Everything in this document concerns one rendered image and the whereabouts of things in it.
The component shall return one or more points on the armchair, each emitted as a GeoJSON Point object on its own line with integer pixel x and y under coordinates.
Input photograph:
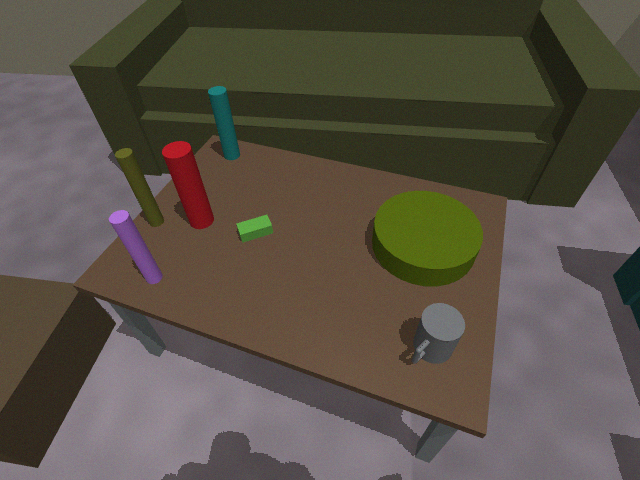
{"type": "Point", "coordinates": [627, 279]}

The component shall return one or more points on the coffee table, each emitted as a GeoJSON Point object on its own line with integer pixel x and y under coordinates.
{"type": "Point", "coordinates": [312, 296]}

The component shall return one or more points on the sofa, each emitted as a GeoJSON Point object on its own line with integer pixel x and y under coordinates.
{"type": "Point", "coordinates": [523, 99]}

